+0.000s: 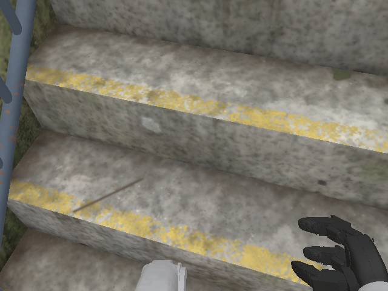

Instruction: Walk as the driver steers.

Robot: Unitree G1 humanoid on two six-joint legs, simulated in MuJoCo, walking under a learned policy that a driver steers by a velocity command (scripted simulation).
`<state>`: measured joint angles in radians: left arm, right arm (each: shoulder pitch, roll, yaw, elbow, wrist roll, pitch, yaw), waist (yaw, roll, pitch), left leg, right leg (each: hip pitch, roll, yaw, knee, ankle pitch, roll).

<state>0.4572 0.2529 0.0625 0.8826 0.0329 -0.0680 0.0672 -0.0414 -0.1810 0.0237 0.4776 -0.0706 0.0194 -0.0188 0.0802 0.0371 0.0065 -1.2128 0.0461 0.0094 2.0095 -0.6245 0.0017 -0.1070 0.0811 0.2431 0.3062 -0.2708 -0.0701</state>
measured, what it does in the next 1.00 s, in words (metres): climbs, turning right: left foot 0.21 m higher, then right foot 0.21 m higher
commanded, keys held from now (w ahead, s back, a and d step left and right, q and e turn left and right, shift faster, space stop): w+e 0.78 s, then w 0.22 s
